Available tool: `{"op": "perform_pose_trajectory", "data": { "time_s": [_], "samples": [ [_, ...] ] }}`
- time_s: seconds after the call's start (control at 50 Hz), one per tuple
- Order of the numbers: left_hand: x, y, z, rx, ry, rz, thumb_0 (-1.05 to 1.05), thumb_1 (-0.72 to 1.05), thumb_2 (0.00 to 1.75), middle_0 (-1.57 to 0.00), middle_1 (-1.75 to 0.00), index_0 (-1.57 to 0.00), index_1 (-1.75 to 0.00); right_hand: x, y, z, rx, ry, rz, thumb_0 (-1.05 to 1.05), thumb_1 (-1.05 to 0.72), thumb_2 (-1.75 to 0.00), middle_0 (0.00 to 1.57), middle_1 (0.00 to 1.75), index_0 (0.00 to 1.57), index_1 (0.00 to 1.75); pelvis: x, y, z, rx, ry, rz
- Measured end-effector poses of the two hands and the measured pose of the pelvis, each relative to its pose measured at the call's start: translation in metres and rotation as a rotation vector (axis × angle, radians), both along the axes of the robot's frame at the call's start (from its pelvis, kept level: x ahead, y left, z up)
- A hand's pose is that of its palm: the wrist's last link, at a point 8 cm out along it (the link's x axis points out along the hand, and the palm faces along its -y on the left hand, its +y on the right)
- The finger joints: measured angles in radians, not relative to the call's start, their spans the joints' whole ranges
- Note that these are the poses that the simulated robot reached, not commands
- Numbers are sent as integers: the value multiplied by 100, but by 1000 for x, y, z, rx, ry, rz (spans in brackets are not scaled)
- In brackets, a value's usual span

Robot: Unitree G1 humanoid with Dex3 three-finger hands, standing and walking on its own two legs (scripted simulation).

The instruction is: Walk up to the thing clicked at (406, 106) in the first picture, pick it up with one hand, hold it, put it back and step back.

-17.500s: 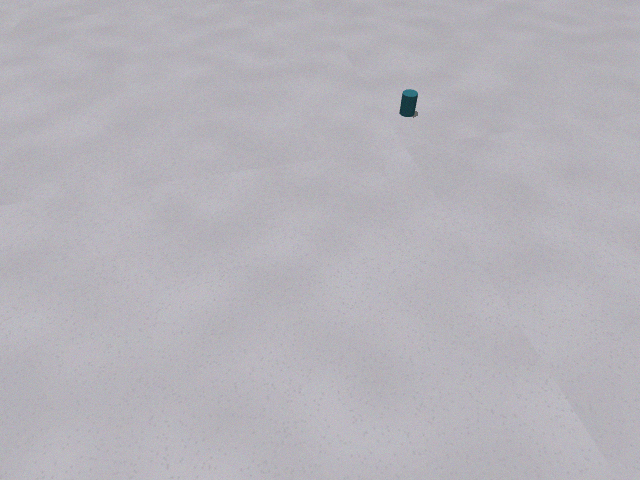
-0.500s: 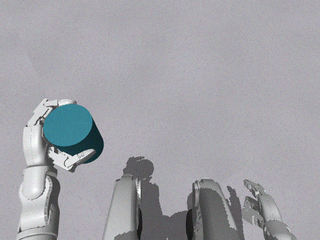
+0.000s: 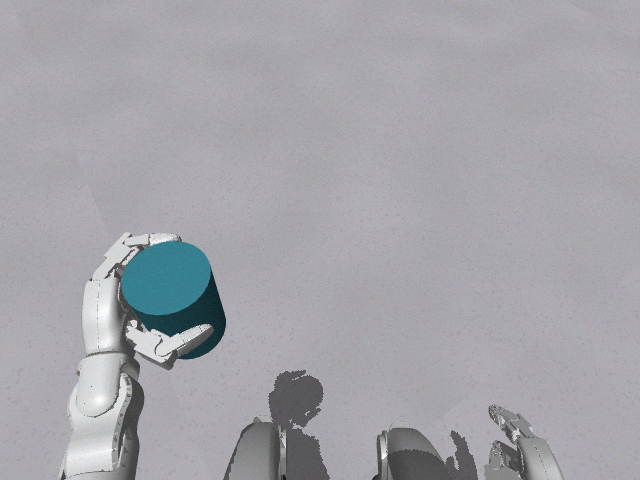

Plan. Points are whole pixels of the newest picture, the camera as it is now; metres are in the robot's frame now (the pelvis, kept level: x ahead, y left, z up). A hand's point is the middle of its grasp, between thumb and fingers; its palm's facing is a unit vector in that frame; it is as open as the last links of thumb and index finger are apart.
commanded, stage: lift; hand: left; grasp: from the side
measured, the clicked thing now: (180, 303) +0.33 +0.19 +0.02
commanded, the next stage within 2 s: hold in 0.90 s
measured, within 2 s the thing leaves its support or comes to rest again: neither
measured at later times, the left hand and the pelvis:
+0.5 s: hand (164, 262) +0.34 +0.18 +0.10, palm faces +0.16 -0.99 -0.02, open 12.0 cm; pelvis +0.02 +0.00 +0.05, yaw +0 degrees
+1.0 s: hand (171, 247) +0.35 +0.17 +0.12, palm faces +0.16 -0.99 -0.01, open 12.0 cm; pelvis +0.02 -0.01 +0.07, yaw +0 degrees
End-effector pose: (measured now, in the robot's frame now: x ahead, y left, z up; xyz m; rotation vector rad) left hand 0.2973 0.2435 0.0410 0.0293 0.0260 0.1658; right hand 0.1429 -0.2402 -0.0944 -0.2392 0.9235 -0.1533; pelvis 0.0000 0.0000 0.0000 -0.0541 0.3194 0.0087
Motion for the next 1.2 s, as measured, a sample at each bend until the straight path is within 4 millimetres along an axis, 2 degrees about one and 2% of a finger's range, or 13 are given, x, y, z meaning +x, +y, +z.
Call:
{"op": "perform_pose_trajectory", "data": {
  "time_s": [0.24,0.5,0.76,1.2],
  "samples": [
    [7,-5,35,-4,-14,-2,1,-60,106,-63,-94,-61,-93,3,5,29,13,8,11,1,-91,-89,20,30,21,30,10,1,31,6,-64,2],
    [14,-11,58,-10,-24,-3,1,-60,106,-63,-94,-61,-94,8,5,50,8,11,15,1,-92,-90,20,30,21,30,18,0,52,13,-112,5],
    [20,-17,72,-15,-27,-6,1,-59,106,-62,-95,-60,-94,5,1,59,12,28,4,1,-92,-90,20,30,20,30,22,-2,63,20,-148,2],
    [17,-28,86,-20,-35,-8,1,-59,105,-62,-94,-60,-94,4,-7,70,21,16,3,1,-93,-90,20,30,20,30,21,-8,75,31,-190,0]
  ]
}}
